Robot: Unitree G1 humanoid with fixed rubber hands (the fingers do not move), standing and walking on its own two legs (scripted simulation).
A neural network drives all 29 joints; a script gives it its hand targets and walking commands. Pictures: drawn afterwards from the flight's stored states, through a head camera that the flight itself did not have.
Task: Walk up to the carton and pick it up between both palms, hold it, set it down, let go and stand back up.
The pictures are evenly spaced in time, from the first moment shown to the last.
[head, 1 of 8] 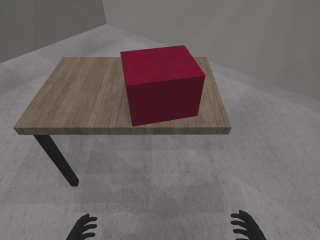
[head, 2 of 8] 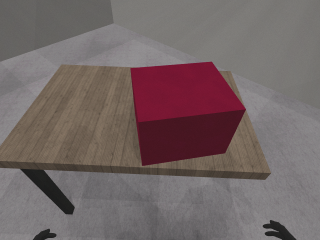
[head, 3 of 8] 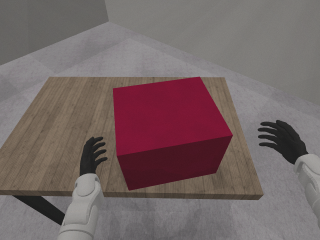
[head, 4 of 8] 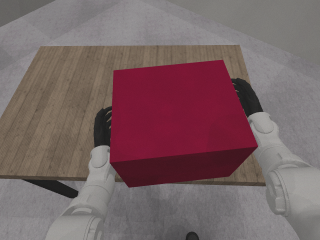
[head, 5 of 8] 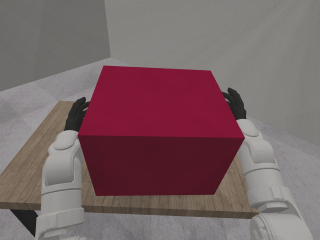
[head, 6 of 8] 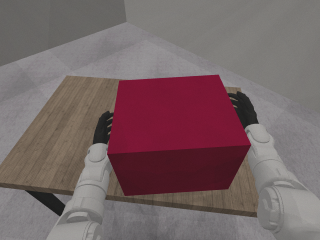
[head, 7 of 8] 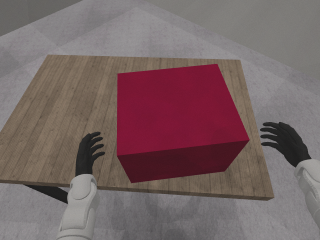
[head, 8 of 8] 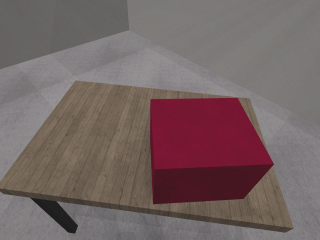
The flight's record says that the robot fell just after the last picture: no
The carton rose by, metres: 0.19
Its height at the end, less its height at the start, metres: +0.00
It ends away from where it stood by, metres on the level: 0.01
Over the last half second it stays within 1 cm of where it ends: yes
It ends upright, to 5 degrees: yes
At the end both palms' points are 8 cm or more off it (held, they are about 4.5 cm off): yes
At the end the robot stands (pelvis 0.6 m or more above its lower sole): yes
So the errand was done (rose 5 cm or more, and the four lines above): yes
